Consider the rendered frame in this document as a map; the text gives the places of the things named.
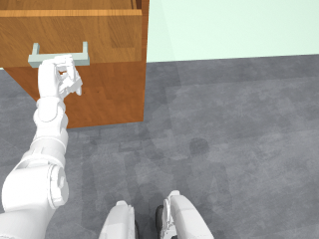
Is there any cabinet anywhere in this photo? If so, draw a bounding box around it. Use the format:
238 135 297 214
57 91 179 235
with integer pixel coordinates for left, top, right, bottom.
3 0 150 128

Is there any drawer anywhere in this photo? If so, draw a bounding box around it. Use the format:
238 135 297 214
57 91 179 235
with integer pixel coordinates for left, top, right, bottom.
0 0 143 68

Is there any left robot shin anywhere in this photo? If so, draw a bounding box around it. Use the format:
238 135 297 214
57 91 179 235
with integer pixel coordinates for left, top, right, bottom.
116 200 136 239

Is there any robot left upper arm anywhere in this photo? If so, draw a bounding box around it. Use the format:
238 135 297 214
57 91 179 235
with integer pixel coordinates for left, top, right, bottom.
0 163 69 239

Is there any robot left forearm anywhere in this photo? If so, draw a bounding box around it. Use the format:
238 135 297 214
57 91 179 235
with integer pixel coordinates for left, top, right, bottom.
1 97 69 210

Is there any right robot thigh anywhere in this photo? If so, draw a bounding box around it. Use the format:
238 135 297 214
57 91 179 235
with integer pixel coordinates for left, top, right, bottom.
163 195 214 239

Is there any handle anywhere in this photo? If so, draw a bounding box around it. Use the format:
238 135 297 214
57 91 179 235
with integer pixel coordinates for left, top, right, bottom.
28 41 90 68

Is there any robot left hand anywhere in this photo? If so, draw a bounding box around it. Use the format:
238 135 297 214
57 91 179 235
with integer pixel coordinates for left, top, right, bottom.
38 54 83 101

